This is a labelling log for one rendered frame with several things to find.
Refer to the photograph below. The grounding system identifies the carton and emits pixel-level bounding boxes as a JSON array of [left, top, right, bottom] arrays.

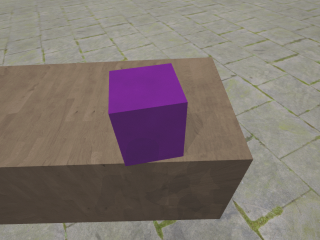
[[108, 63, 188, 166]]

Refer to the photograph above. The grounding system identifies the pedestal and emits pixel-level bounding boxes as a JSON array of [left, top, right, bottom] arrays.
[[0, 57, 253, 225]]

